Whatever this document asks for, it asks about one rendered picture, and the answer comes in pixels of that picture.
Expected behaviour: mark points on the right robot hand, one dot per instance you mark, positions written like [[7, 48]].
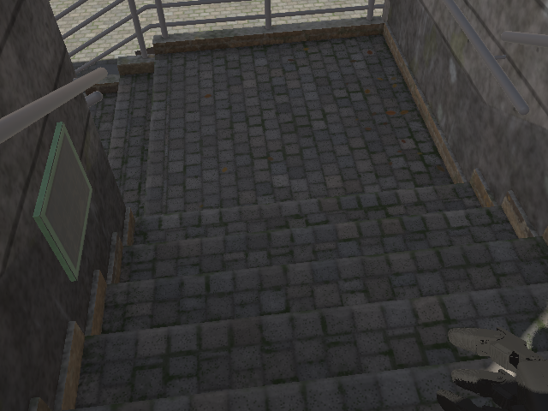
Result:
[[527, 392]]

